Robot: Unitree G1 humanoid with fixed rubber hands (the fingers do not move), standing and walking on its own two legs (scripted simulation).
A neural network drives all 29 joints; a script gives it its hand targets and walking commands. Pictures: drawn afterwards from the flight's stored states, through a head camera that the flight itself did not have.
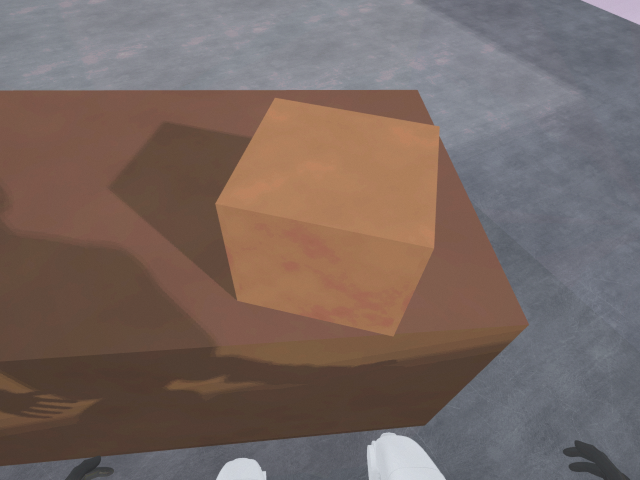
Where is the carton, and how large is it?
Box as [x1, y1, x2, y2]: [215, 98, 439, 335]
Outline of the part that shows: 275,98 215,203 237,300 393,335 433,249 439,126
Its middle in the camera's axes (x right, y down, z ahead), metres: +0.02 -0.03 +0.59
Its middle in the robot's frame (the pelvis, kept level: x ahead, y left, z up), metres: +0.48 +0.00 +0.03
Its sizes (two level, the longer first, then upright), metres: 0.252 0.235 0.222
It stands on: a pedestal, 0.64 m high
